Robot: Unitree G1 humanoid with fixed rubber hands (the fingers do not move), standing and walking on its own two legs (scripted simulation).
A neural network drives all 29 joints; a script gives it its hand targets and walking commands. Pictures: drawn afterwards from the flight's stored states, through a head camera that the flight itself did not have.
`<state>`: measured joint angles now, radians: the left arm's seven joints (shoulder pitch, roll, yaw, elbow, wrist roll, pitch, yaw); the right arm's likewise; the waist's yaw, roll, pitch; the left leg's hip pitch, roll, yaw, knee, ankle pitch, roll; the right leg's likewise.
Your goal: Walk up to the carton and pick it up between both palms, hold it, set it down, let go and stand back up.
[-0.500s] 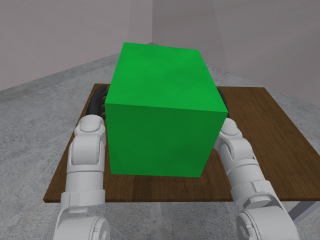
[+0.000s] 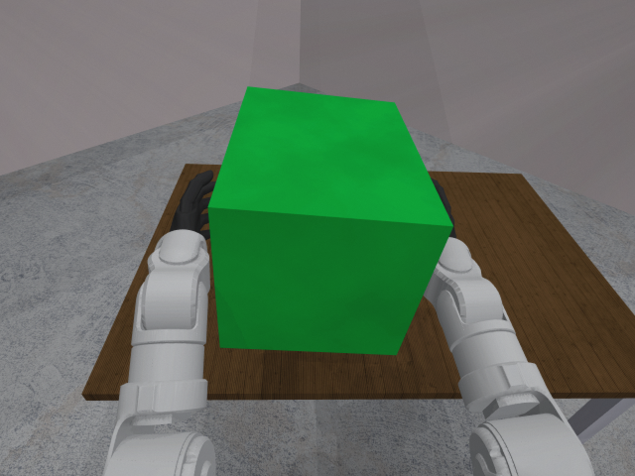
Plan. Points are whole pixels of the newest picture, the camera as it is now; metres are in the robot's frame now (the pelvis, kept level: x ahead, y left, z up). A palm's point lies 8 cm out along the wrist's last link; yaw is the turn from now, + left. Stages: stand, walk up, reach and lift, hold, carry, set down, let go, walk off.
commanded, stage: hold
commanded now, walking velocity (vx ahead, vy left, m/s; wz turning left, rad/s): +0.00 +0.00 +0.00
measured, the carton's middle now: (316, 211) +0.41 +0.00 +0.17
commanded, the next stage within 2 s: set down in 0.12 s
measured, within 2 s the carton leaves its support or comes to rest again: neither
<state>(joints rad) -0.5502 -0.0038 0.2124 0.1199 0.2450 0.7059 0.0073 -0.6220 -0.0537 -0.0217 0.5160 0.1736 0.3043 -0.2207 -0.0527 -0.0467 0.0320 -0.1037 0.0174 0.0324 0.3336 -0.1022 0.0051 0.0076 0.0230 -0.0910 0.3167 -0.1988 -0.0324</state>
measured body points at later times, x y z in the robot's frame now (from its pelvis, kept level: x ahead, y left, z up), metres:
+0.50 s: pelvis +0.01 +0.00 +0.00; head -0.04 +0.02 +0.45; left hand +0.37 +0.16 +0.16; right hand +0.38 -0.15 +0.15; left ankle +0.06 +0.12 -0.75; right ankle +0.00 -0.09 -0.75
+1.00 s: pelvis +0.02 -0.02 +0.00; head +0.02 +0.00 +0.45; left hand +0.39 +0.15 +0.11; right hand +0.40 -0.16 +0.11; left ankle +0.06 +0.11 -0.75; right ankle +0.00 -0.09 -0.75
